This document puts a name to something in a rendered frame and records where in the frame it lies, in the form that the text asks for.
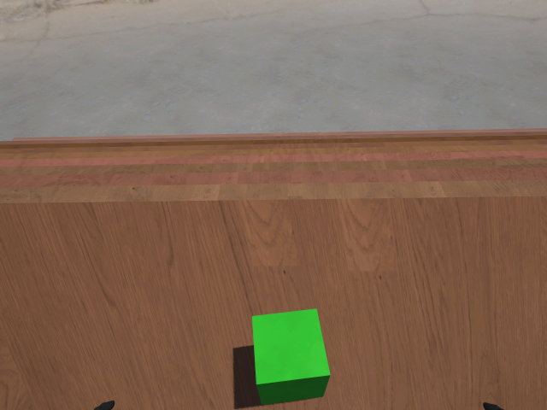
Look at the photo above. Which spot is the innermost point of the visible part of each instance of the carton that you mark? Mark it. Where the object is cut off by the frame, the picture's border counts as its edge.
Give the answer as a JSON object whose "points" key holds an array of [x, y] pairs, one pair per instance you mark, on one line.
{"points": [[290, 356]]}

